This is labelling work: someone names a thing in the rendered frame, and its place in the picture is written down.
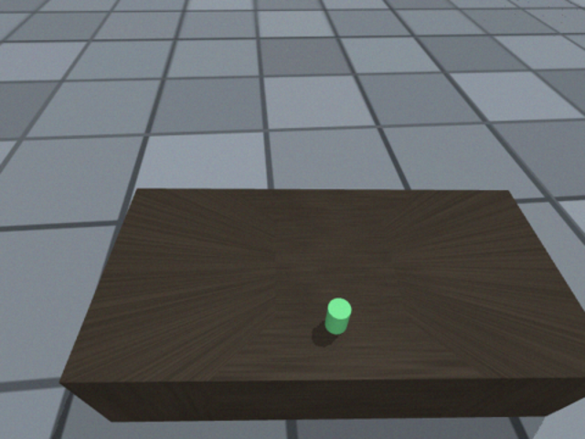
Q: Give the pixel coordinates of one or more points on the can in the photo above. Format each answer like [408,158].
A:
[337,316]

